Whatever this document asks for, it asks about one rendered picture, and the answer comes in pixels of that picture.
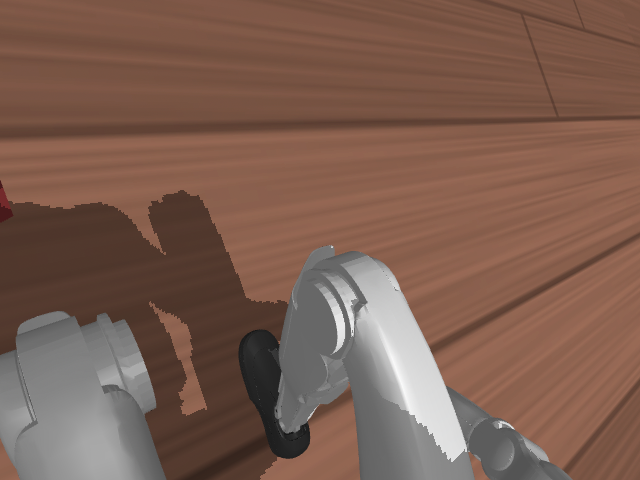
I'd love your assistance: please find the right robot foot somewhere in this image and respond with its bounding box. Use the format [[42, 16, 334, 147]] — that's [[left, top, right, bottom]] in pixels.
[[238, 330, 310, 459]]

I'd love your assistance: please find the right robot arm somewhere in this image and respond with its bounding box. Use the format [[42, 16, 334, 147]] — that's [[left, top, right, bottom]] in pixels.
[[469, 418, 573, 480]]

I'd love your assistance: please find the carton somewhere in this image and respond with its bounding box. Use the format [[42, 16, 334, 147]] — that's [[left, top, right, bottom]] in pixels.
[[0, 181, 13, 223]]

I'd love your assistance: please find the right robot hand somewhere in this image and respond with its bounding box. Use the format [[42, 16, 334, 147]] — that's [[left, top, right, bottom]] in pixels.
[[446, 386, 494, 452]]

